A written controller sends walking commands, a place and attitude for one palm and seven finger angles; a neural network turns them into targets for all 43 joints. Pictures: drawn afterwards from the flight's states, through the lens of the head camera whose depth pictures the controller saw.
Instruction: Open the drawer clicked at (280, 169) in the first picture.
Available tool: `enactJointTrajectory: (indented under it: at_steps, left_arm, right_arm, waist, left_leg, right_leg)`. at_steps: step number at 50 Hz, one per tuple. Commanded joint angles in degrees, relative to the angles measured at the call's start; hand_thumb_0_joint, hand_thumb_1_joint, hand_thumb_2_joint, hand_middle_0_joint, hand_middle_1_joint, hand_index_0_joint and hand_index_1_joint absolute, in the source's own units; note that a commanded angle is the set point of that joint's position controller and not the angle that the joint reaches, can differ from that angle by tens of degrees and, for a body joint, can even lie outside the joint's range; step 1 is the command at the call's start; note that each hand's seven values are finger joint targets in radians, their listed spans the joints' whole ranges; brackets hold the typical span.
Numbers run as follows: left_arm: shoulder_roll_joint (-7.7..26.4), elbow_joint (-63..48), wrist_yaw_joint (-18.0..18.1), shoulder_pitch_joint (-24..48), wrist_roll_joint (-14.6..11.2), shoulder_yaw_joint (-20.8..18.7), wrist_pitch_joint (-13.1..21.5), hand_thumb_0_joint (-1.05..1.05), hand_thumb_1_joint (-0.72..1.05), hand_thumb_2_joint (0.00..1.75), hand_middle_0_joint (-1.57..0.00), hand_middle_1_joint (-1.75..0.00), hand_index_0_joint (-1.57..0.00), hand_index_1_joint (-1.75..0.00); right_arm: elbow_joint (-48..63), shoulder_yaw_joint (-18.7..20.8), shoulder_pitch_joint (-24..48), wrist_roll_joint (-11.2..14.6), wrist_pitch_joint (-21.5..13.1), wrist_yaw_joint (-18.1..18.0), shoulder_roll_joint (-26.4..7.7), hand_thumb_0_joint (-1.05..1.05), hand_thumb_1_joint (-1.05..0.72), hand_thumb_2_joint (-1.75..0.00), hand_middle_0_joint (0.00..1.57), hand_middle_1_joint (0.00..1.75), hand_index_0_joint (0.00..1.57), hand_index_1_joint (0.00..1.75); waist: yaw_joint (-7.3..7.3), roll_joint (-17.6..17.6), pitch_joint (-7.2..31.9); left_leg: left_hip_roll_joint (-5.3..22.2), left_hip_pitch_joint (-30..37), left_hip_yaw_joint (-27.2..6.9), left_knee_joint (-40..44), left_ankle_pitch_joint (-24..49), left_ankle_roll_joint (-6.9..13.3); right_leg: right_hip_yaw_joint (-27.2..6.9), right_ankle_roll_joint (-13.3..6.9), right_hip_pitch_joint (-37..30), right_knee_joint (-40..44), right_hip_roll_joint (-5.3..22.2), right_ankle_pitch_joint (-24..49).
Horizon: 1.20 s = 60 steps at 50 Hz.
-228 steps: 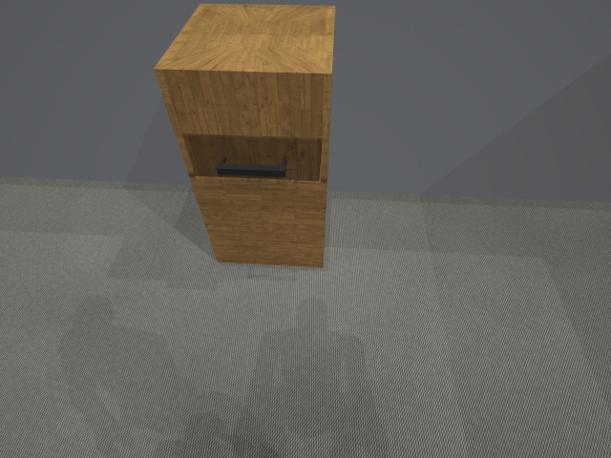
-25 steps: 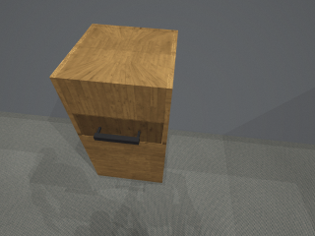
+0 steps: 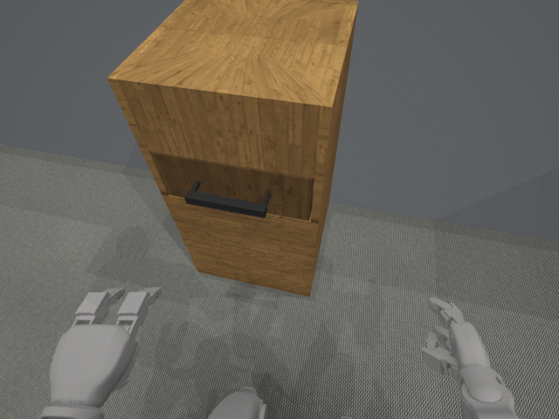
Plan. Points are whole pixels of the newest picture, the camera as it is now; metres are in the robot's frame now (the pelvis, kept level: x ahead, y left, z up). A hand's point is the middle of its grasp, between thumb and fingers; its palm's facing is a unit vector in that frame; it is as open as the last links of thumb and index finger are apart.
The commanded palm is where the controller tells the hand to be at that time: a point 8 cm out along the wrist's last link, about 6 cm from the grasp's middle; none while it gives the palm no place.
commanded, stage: raise the hand with hooked fingers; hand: left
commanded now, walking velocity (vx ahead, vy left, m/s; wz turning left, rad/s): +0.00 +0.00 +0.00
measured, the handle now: (228, 197) +0.58 +0.24 -0.16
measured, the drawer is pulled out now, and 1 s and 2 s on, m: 0.00 0.00 0.00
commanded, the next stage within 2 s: move the hooked fingers above the handle in 1.38 s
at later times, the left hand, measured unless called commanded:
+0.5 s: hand (124, 265) +0.27 +0.26 +0.07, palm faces +0.07 -0.09 -0.99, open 12.1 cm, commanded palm +0.25 +0.26 +0.13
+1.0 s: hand (111, 204) +0.32 +0.28 +0.13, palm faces +0.04 -0.09 -1.00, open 13.8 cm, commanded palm +0.30 +0.28 +0.19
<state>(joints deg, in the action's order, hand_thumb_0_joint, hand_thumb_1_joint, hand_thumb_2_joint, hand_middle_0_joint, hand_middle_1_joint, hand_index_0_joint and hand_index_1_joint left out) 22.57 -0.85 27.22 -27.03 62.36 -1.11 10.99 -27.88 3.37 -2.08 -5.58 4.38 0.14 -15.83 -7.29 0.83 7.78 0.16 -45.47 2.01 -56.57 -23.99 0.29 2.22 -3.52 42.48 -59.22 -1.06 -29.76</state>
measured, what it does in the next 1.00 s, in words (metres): rises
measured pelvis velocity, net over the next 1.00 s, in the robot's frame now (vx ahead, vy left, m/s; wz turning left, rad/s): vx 0.02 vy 0.04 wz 0.00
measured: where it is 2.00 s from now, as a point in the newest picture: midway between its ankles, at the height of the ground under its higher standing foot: outside the picture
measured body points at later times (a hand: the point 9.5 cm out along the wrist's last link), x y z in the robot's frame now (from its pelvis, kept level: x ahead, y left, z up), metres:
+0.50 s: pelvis +0.02 +0.02 +0.03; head +0.07 -0.01 +0.48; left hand +0.26 +0.27 +0.12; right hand +0.18 -0.23 -0.08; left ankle +0.04 +0.12 -0.67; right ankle -0.01 -0.08 -0.67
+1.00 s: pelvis +0.02 +0.04 +0.06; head +0.04 +0.01 +0.50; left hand +0.31 +0.28 +0.19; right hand +0.22 -0.17 -0.05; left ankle +0.04 +0.12 -0.67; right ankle -0.01 -0.08 -0.67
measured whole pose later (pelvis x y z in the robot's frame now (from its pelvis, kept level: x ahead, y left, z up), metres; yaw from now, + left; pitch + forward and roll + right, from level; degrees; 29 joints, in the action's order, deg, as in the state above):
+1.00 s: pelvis +0.02 +0.04 +0.06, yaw +0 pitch +3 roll +0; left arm 27.5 3.9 4.5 4.4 53.4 3.5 -0.3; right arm -32.9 -0.7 -6.2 -0.1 9.0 -1.0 -12.2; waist -4.6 -3.9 1.8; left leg -2.0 -21.5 2.3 -33.7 -15.6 3.1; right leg 1.3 -0.1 17.4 -33.5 0.4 -19.4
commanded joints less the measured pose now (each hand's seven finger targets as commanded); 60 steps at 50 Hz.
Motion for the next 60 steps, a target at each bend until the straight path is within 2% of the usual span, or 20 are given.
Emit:
enactJointTrajectory:
  at_steps: [1, 4, 6, 9, 11, 12, 14, 18, 21, 24, 27, 29, 35, 43, 46, 47, 49, 52, 54, 60]
  left_arm:
    - [10.64, -16.04, 3.41, 17.11, -3.04, -6.67, 0.68, 0.00, 0.27, 0.63, -0.25, -0.70, -0.25, -0.70]
    - [10.19, -12.87, 0.53, 13.73, -4.24, -5.19, -4.95, 0.00, 0.20, 0.60, -0.25, -0.75, -0.25, -0.75]
    - [10.22, -11.48, -2.48, 11.33, -5.39, -4.41, -8.53, 0.00, 0.15, 0.58, -0.25, -0.78, -0.25, -0.78]
    - [11.09, -10.84, -6.20, 7.93, -7.47, -5.29, -10.44, 0.00, 0.08, 0.55, -0.26, -0.82, -0.26, -0.82]
    - [12.04, -10.91, -7.50, 8.60, -7.48, -6.27, -9.61, 0.00, 0.04, 0.53, -0.26, -0.86, -0.26, -0.86]
    - [13.31, -10.38, -7.60, 9.36, -7.14, -7.64, -9.07, 0.00, 0.01, 0.52, -0.26, -0.87, -0.26, -0.87]
    - [13.19, -10.73, -7.59, 10.94, -6.84, -7.97, -6.96, 0.00, -0.03, 0.50, -0.27, -0.90, -0.27, -0.90]
    - [13.19, -13.21, -5.18, 14.71, -6.55, -9.13, -3.99, 0.00, -0.13, 0.46, -0.27, -0.96, -0.27, -0.96]
    - [11.31, -11.01, -4.52, 16.17, -7.23, -7.50, -4.81, 0.00, -0.20, 0.43, -0.28, -1.00, -0.28, -1.00]
    - [11.65, -12.41, -5.00, 19.33, -6.87, -6.14, -6.76, 0.00, -0.27, 0.40, -0.28, -1.05, -0.28, -1.05]
    - [12.08, -12.25, -6.99, 22.47, -7.00, -5.17, -9.08, 0.00, -0.34, 0.37, -0.29, -1.10, -0.29, -1.10]
    - [12.45, -12.20, -8.50, 24.42, -6.88, -4.22, -10.11, 0.00, -0.38, 0.35, -0.29, -1.12, -0.29, -1.12]
    - [14.01, -9.94, -12.70, 31.77, -7.11, -3.87, -11.84, 0.00, -0.50, 0.30, -0.30, -1.20, -0.30, -1.20]
    - [14.67, -7.85, -18.53, 43.22, -7.93, -1.60, -12.01, 0.00, -0.50, 0.30, -0.30, -1.20, -0.30, -1.20]
    - [16.28, -7.20, -20.35, 45.96, -8.49, -2.36, -10.97, 0.00, -0.50, 0.30, -0.30, -1.20, -0.30, -1.20]
    - [17.11, -6.37, -20.78, 46.53, -8.97, -3.34, -10.68, 0.00, -0.50, 0.30, -0.30, -1.20, -0.30, -1.20]
    - [17.04, -5.74, -21.70, 48.57, -9.54, -2.82, -9.89, 0.00, -0.50, 0.30, -0.30, -1.20, -0.30, -1.20]
    - [16.91, -3.67, -22.93, 43.77, -10.41, -3.92, -9.12, 0.00, -0.50, 0.30, -0.30, -1.20, -0.30, -1.20]
    - [16.42, -5.48, -23.18, 43.32, -10.58, -3.48, -8.03, 0.00, -0.50, 0.30, -0.30, -1.20, -0.30, -1.20]
    - [17.41, -7.85, -20.51, 43.84, -10.48, -5.21, -5.79, 0.00, -0.50, 0.30, -0.30, -1.20, -0.30, -1.20]
  right_arm:
    - [6.26, 0.46, 1.74, 0.26, -1.48, -0.35, -3.54, 0.00, -0.90, -0.90, 0.20, 0.30, 0.20, 0.30]
    - [6.30, -0.31, 2.42, 1.24, -0.19, -0.86, -3.24, 0.00, -0.90, -0.90, 0.20, 0.30, 0.20, 0.30]
    - [6.49, -0.89, 2.58, 1.99, 0.53, -1.41, -3.02, 0.00, -0.90, -0.90, 0.20, 0.30, 0.20, 0.30]
    - [6.16, -1.92, 2.98, 2.72, 0.45, -2.20, -2.90, 0.00, -0.90, -0.90, 0.20, 0.30, 0.20, 0.30]
    - [5.32, -2.19, 2.76, 2.48, 0.09, -2.44, -2.72, 0.00, -0.90, -0.90, 0.20, 0.30, 0.20, 0.30]
    - [5.09, -2.48, 3.30, 2.42, -0.01, -2.49, -2.92, 0.00, -0.90, -0.90, 0.20, 0.30, 0.20, 0.30]
    - [4.46, -1.94, 2.12, 2.20, -0.18, -2.40, -2.55, 0.00, -0.90, -0.90, 0.20, 0.30, 0.20, 0.30]
    - [3.89, -0.47, 0.17, 1.92, -0.66, -1.87, -2.73, 0.00, -0.90, -0.90, 0.20, 0.30, 0.20, 0.30]
    - [3.52, 0.39, -0.77, 2.43, -0.54, -1.45, -3.46, 0.00, -0.90, -0.90, 0.20, 0.30, 0.20, 0.30]
    - [3.59, 0.85, -0.44, 2.93, -0.21, -1.14, -3.94, 0.00, -0.90, -0.90, 0.20, 0.30, 0.20, 0.30]
    - [3.62, 0.86, 0.38, 3.46, 0.30, -1.15, -4.40, 0.00, -0.90, -0.90, 0.20, 0.30, 0.20, 0.30]
    - [3.62, 0.55, 0.54, 3.80, 0.59, -1.26, -4.23, 0.00, -0.90, -0.90, 0.20, 0.30, 0.20, 0.30]
    - [3.41, -0.26, 0.79, 4.65, 1.37, -1.40, -3.96, 0.00, -0.90, -0.90, 0.20, 0.30, 0.20, 0.30]
    - [3.10, -1.20, 0.81, 5.38, 2.38, -1.38, -3.72, 0.00, -0.90, -0.90, 0.20, 0.30, 0.20, 0.30]
    - [2.93, -1.34, 0.64, 5.33, 2.43, -1.65, -3.80, 0.00, -0.90, -0.90, 0.20, 0.30, 0.20, 0.30]
    - [2.75, -1.37, 0.49, 5.37, 2.57, -1.76, -3.93, 0.00, -0.90, -0.90, 0.20, 0.30, 0.20, 0.30]
    - [2.47, -1.47, 0.30, 5.60, 2.57, -1.83, -3.89, 0.00, -0.90, -0.90, 0.20, 0.30, 0.20, 0.30]
    - [2.56, -1.12, -0.48, 5.54, 2.72, -1.40, -4.32, 0.00, -0.90, -0.90, 0.20, 0.30, 0.20, 0.30]
    - [2.70, -1.00, -0.39, 5.61, 2.77, -0.98, -4.31, 0.00, -0.90, -0.90, 0.20, 0.30, 0.20, 0.30]
    - [2.66, -0.34, -0.89, 5.49, 2.39, -0.89, -4.52, 0.00, -0.90, -0.90, 0.20, 0.30, 0.20, 0.30]
  waist:
    - [6.29, -4.36, 12.92]
    - [4.90, -2.46, 13.86]
    - [4.17, 1.48, 13.57]
    - [3.21, 3.40, 12.06]
    - [2.99, 3.67, 10.89]
    - [3.04, 3.38, 9.34]
    - [3.09, 2.04, 8.87]
    - [3.32, -2.87, 12.19]
    - [4.26, -1.66, 10.42]
    - [3.85, -2.98, 11.68]
    - [3.89, -1.95, 11.41]
    - [3.65, -3.24, 10.21]
    - [3.51, -2.94, 7.83]
    - [4.06, -4.72, 7.27]
    - [3.90, -3.94, 7.60]
    - [3.91, -2.44, 7.77]
    - [4.15, -2.71, 6.98]
    - [3.21, -1.78, 7.02]
    - [3.15, -3.44, 7.41]
    - [3.02, -3.60, 8.13]
  left_leg:
    - [-3.27, 14.64, -3.52, -0.21, 9.35, 2.48]
    - [-3.13, 13.42, -2.83, 3.75, 11.19, 2.53]
    - [-3.04, 13.62, -2.31, 6.65, 12.74, 2.55]
    - [-2.92, 13.49, -1.85, 10.18, 14.03, 2.22]
    - [-2.75, 14.45, -1.79, 12.00, 14.74, 2.19]
    - [-2.58, 14.75, -1.74, 12.70, 14.51, 2.30]
    - [-2.65, 15.89, -1.80, 13.87, 14.20, 2.14]
    - [-2.44, 21.52, -1.79, 14.66, 16.92, 2.18]
    - [-2.02, 22.79, -1.99, 15.32, 17.70, 2.11]
    - [-1.67, 25.62, -2.10, 16.50, 20.51, 2.13]
    - [-1.12, 27.68, -2.40, 17.97, 22.87, 2.12]
    - [-1.02, 28.84, -2.52, 19.27, 23.52, 1.96]
    - [-0.62, 31.66, -2.89, 22.67, 24.38, 1.68]
    - [-0.47, 35.54, -3.56, 26.00, 24.08, 1.33]
    - [-0.70, 36.20, -3.64, 26.85, 24.11, 1.43]
    - [-0.81, 35.84, -3.53, 27.03, 23.76, 1.53]
    - [-0.92, 35.84, -3.55, 27.53, 23.48, 1.59]
    - [-1.02, 35.26, -3.26, 27.82, 25.43, 1.52]
    - [-1.00, 35.43, -3.37, 27.84, 26.03, 1.48]
    - [-1.00, 35.25, -3.26, 27.85, 23.68, 1.59]
  right_leg:
    - [-12.68, -0.11, 2.02, 13.72, 0.12, 12.82]
    - [-10.12, 0.58, -6.75, 14.57, -0.16, 19.26]
    - [-10.02, 1.21, -12.43, 16.56, 0.03, 23.99]
    - [-10.40, 1.92, -19.02, 18.37, 0.81, 30.90]
    - [-9.43, 2.15, -20.43, 19.06, 1.06, 32.70]
    - [-9.40, 1.83, -19.98, 19.74, 0.91, 31.75]
    - [-8.87, 1.95, -20.01, 20.68, 1.05, 29.71]
    - [-6.10, 1.29, -18.39, 20.50, 0.40, 27.16]
    - [-4.34, 1.35, -16.68, 20.96, -0.13, 26.12]
    - [-3.60, 1.13, -17.37, 21.15, -0.17, 26.42]
    - [-2.88, 1.20, -18.41, 21.96, -0.35, 26.63]
    - [-2.48, 1.13, -18.97, 22.67, -0.31, 25.74]
    - [-1.58, 1.12, -20.91, 25.46, -0.59, 24.46]
    - [-1.00, 0.98, -22.77, 28.77, -0.81, 22.18]
    - [-1.00, 1.03, -24.14, 29.88, -0.84, 22.56]
    - [-1.13, 1.04, -25.09, 30.37, -0.94, 22.65]
    - [-0.99, 1.13, -25.11, 30.89, -0.83, 22.82]
    - [-1.07, 1.09, -26.69, 31.38, -0.94, 24.52]
    - [-1.13, 1.06, -26.45, 31.16, -0.86, 24.69]
    - [-1.12, 1.11, -25.20, 31.12, -0.85, 22.62]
